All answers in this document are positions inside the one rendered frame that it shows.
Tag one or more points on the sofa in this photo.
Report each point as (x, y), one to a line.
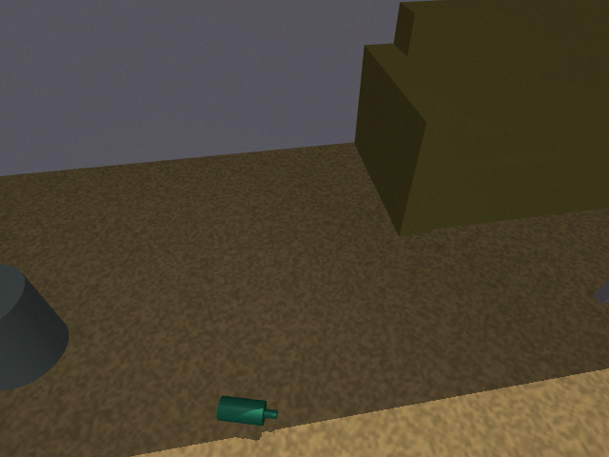
(487, 110)

